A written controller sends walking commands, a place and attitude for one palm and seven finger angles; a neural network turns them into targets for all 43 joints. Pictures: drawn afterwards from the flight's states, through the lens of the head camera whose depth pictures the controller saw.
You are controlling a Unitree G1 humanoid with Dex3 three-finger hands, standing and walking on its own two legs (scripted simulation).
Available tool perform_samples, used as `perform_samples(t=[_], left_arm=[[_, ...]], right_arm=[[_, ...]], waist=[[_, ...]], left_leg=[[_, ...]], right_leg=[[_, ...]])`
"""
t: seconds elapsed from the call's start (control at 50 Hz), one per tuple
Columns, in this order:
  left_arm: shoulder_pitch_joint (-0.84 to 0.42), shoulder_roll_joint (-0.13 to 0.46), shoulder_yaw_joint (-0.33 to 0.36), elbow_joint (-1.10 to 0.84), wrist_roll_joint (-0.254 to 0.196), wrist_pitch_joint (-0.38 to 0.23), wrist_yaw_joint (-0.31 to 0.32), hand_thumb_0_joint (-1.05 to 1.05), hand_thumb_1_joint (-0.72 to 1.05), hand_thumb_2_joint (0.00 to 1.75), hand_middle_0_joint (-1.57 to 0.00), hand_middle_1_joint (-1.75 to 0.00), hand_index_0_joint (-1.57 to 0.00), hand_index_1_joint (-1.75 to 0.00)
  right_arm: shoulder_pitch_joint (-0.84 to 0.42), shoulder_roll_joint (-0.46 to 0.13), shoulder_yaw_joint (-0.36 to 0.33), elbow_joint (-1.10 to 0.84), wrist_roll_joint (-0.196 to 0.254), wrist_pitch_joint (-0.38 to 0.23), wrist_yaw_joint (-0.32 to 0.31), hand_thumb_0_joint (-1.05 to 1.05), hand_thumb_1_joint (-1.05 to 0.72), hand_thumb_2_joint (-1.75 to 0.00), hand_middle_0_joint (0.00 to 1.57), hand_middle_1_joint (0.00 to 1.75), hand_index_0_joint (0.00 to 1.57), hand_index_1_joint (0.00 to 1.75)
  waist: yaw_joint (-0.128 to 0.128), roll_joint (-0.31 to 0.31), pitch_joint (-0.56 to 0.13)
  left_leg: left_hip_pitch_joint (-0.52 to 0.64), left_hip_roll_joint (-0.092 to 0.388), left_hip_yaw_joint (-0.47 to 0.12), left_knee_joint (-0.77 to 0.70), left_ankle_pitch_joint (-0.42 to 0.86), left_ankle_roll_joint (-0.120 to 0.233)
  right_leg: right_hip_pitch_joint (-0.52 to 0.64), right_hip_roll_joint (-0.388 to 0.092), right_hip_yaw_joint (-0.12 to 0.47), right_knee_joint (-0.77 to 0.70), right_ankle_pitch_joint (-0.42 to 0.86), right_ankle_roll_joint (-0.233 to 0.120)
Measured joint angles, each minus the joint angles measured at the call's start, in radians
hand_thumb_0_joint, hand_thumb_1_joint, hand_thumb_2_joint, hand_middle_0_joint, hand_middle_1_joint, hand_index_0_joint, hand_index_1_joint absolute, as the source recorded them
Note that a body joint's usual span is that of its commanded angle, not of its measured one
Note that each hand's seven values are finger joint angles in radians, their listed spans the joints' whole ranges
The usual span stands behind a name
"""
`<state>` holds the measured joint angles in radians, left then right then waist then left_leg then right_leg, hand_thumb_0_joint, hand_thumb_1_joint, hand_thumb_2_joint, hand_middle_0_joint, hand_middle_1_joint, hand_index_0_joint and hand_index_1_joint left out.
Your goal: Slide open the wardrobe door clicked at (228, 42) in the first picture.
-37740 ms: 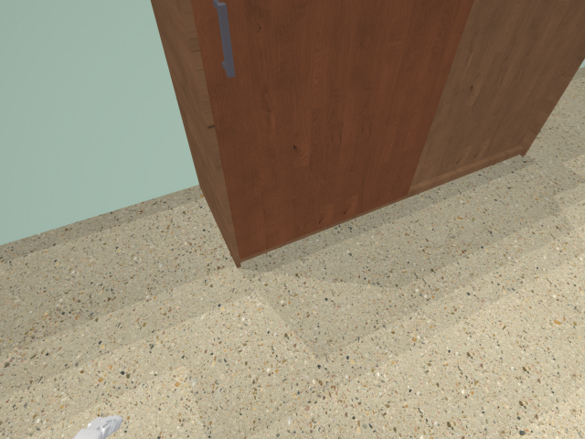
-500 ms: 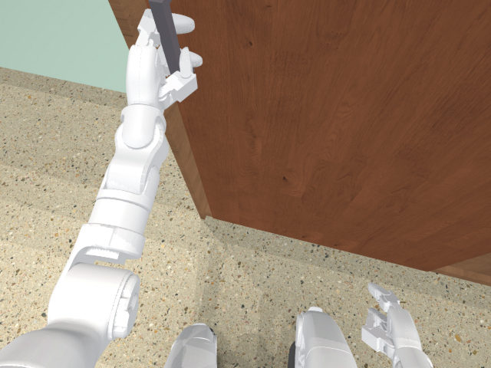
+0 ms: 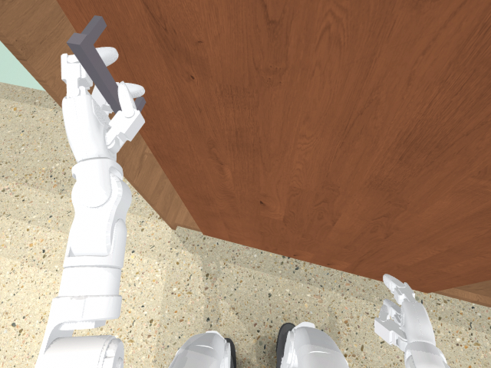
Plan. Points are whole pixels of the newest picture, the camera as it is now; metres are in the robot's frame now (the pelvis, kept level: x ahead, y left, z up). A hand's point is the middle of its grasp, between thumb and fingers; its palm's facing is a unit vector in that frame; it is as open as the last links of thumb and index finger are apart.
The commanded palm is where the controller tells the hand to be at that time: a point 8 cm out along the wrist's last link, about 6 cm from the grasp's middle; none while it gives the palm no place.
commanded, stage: step sideways, sliding the door along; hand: left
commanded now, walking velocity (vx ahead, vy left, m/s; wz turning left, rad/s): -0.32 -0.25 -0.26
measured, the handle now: (115, 79) +0.45 +0.22 +0.16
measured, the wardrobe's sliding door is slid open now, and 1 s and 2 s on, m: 0.13 0.51 0.51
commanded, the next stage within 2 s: stop walking and hold the door there in 1.36 s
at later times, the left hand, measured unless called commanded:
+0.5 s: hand (276, 144) +0.37 +0.00 +0.14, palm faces +0.31 -0.94 -0.13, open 6.6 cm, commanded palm +0.33 -0.02 +0.15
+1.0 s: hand (432, 182) +0.33 -0.17 +0.15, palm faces -0.07 -0.99 -0.14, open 6.0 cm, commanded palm +0.31 -0.16 +0.14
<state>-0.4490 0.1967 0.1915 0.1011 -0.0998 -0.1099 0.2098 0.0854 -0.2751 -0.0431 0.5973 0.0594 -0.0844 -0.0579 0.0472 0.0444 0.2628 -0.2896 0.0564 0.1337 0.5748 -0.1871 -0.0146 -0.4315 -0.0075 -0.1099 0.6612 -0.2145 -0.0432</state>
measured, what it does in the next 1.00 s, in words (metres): steps to the right: right foot, then left foot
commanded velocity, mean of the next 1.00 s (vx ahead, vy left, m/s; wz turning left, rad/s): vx -0.23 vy -0.28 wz -0.08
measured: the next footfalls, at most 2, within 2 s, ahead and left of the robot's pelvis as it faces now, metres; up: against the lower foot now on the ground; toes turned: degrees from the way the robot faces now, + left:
right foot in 0.36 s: +0.09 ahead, -0.25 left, +0.00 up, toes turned -11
left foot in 0.68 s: +0.01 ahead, -0.07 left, +0.00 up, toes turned +0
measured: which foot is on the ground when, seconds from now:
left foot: down 0.00-0.38, up 0.40-0.66, down 0.68-1.00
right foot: up 0.00-0.34, down 0.36-0.68, up 0.70-1.00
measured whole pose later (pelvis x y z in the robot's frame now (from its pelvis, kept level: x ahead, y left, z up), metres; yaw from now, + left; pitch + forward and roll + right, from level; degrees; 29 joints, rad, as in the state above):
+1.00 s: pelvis -0.08 -0.25 +0.02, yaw -15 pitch -1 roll -6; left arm -0.36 0.25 0.09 0.15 -0.06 -0.07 0.09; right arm 0.18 -0.13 0.02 0.59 0.02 -0.06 0.00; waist 0.06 0.09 0.15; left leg -0.21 0.32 0.14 0.47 -0.21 -0.12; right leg -0.41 -0.04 -0.02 0.80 -0.37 0.06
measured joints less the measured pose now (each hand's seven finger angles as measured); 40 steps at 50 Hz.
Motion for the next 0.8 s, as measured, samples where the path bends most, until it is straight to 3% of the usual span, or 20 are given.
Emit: perform_samples(t=[0.06,0.14,0.24,0.34,0.36,0.38,0.4,0.42,0.48,0.52,0.58,0.64,0.68,0.72,0.76,0.8], left_arm=[[-0.006,-0.012,-0.042,-0.020,0.027,-0.003,-0.026,-0.01,0.83,0.86,-0.40,-1.37,-0.07,-1.28],[0.041,-0.043,-0.062,-0.044,0.042,-0.002,-0.029,0.00,0.82,0.86,-0.39,-1.39,-0.09,-1.28],[0.098,-0.037,-0.061,-0.057,0.040,0.006,-0.044,0.01,0.82,0.86,-0.40,-1.39,-0.09,-1.31],[0.121,-0.011,-0.029,-0.042,0.025,0.010,-0.039,0.00,0.83,0.87,-0.41,-1.40,-0.05,-1.32],[0.123,-0.003,-0.019,-0.039,0.023,0.014,-0.037,-0.01,0.83,0.87,-0.41,-1.40,-0.04,-1.31],[0.127,-0.006,-0.004,-0.034,0.022,0.014,-0.033,-0.01,0.83,0.87,-0.41,-1.40,-0.03,-1.31],[0.136,-0.015,0.009,-0.034,0.019,0.015,-0.026,-0.01,0.83,0.87,-0.41,-1.40,-0.03,-1.30],[0.150,-0.022,0.018,-0.039,0.010,0.015,-0.021,-0.01,0.83,0.87,-0.41,-1.39,-0.02,-1.30],[0.199,-0.043,0.021,-0.077,-0.008,0.009,-0.012,-0.01,0.84,0.87,-0.38,-1.34,-0.01,-1.31],[0.219,-0.060,0.003,-0.109,-0.001,0.002,-0.001,-0.01,0.84,0.87,-0.36,-1.32,-0.01,-1.31],[0.225,-0.076,-0.040,-0.148,0.014,-0.018,0.006,0.00,0.84,0.87,-0.35,-1.32,-0.02,-1.30],[0.209,-0.084,-0.089,-0.169,0.039,-0.036,0.001,0.00,0.84,0.87,-0.36,-1.35,-0.04,-1.27],[0.190,-0.081,-0.130,-0.173,0.041,-0.037,-0.011,-0.01,0.83,0.86,-0.35,-1.36,-0.06,-1.24],[0.151,-0.064,-0.166,-0.149,0.039,-0.036,-0.037,-0.01,0.82,0.86,-0.35,-1.37,-0.06,-1.22],[0.136,-0.057,-0.185,-0.123,0.048,-0.027,-0.062,0.00,0.81,0.84,-0.37,-1.38,-0.07,-1.22],[0.133,-0.055,-0.198,-0.101,0.054,-0.007,-0.081,0.00,0.79,0.83,-0.39,-1.38,-0.09,-1.24]], right_arm=[[0.020,0.037,-0.006,0.008,-0.015,-0.005,0.039,0.01,-0.91,-0.90,0.19,0.29,0.20,0.30],[0.039,0.067,0.018,-0.015,-0.032,-0.033,0.076,0.01,-0.91,-0.90,0.20,0.30,0.20,0.30],[0.042,0.115,0.049,-0.047,-0.044,-0.050,0.093,0.01,-0.91,-0.90,0.20,0.30,0.20,0.30],[0.029,0.138,0.068,-0.066,-0.043,-0.067,0.096,0.01,-0.91,-0.90,0.20,0.30,0.20,0.30],[0.027,0.138,0.072,-0.069,-0.037,-0.068,0.096,0.01,-0.91,-0.90,0.20,0.30,0.21,0.30],[0.015,0.125,0.074,-0.066,-0.030,-0.066,0.093,0.01,-0.91,-0.90,0.20,0.30,0.21,0.30],[-0.004,0.105,0.072,-0.058,-0.024,-0.059,0.086,0.01,-0.91,-0.90,0.20,0.30,0.21,0.30],[-0.022,0.088,0.067,-0.047,-0.023,-0.051,0.073,0.01,-0.91,-0.90,0.20,0.30,0.21,0.30],[-0.057,0.044,0.042,-0.021,-0.023,-0.040,0.041,0.01,-0.91,-0.90,0.20,0.30,0.20,0.30],[-0.064,0.020,0.026,-0.009,-0.018,-0.041,0.028,0.01,-0.91,-0.90,0.20,0.30,0.20,0.30],[-0.059,0.007,0.011,-0.001,-0.013,-0.024,0.026,0.01,-0.91,-0.90,0.20,0.30,0.20,0.30],[-0.040,0.011,0.007,-0.010,-0.014,0.000,0.028,0.01,-0.91,-0.90,0.20,0.30,0.20,0.30],[-0.018,0.012,0.004,-0.024,-0.016,0.007,0.030,0.01,-0.91,-0.90,0.20,0.30,0.20,0.30],[-0.007,0.036,-0.008,-0.024,-0.023,0.006,0.038,0.01,-0.91,-0.90,0.19,0.29,0.20,0.30],[0.004,0.056,0.002,-0.019,-0.039,0.001,0.051,0.01,-0.91,-0.90,0.19,0.29,0.20,0.30],[0.019,0.070,0.017,-0.017,-0.049,-0.006,0.060,0.01,-0.91,-0.90,0.19,0.29,0.20,0.30]], waist=[[0.056,-0.044,0.016],[0.092,-0.003,0.012],[0.113,0.034,-0.007],[0.117,0.042,-0.017],[0.113,0.037,-0.021],[0.101,0.060,-0.017],[0.082,0.089,-0.012],[0.068,0.097,-0.014],[0.052,0.067,-0.031],[0.033,0.049,-0.030],[0.022,0.005,-0.030],[0.007,-0.038,-0.037],[-0.009,-0.040,-0.053],[-0.015,-0.070,-0.037],[-0.012,-0.068,-0.033],[-0.013,-0.033,-0.042]], left_leg=[[0.042,0.039,0.016,0.008,-0.122,0.003],[0.097,0.138,0.021,-0.036,-0.117,-0.047],[0.157,0.227,0.035,-0.101,-0.082,-0.099],[0.172,0.269,0.032,-0.081,-0.080,-0.151],[0.158,0.269,0.025,-0.043,-0.092,-0.143],[0.137,0.287,0.004,0.009,-0.108,-0.111],[0.102,0.286,-0.036,0.082,-0.148,-0.064],[0.053,0.244,-0.077,0.180,-0.252,-0.046],[-0.068,0.054,-0.122,0.432,-0.429,-0.034],[-0.102,-0.024,-0.110,0.448,-0.445,-0.037],[-0.101,-0.083,-0.076,0.343,-0.407,-0.040],[-0.043,-0.080,-0.038,0.126,-0.253,-0.036],[0.021,-0.039,-0.022,-0.019,-0.039,-0.006],[0.033,-0.033,-0.016,-0.008,-0.083,0.032],[0.045,-0.001,-0.014,-0.002,-0.116,0.031],[0.052,0.053,-0.017,-0.011,-0.114,0.013]], right_leg=[[-0.043,0.027,0.085,0.231,-0.224,0.039],[-0.037,0.016,0.088,0.318,-0.230,0.068],[0.014,-0.006,0.073,0.216,-0.163,0.087],[0.100,0.000,0.040,-0.004,-0.057,0.090],[0.129,-0.002,0.032,-0.073,0.013,0.084],[0.146,0.012,0.015,-0.088,0.004,0.056],[0.145,0.026,-0.001,-0.077,-0.012,0.028],[0.127,0.023,-0.003,-0.066,-0.022,0.008],[0.077,-0.004,0.029,-0.093,0.007,-0.019],[0.078,-0.009,0.030,-0.150,0.047,-0.026],[0.076,-0.004,0.031,-0.205,0.090,-0.037],[0.060,0.015,0.022,-0.207,0.104,-0.049],[0.034,0.043,0.000,-0.160,0.089,-0.052],[-0.018,0.049,0.043,0.013,-0.067,-0.001],[-0.070,0.070,0.094,0.215,-0.190,0.025],[-0.099,0.070,0.110,0.344,-0.225,0.047]])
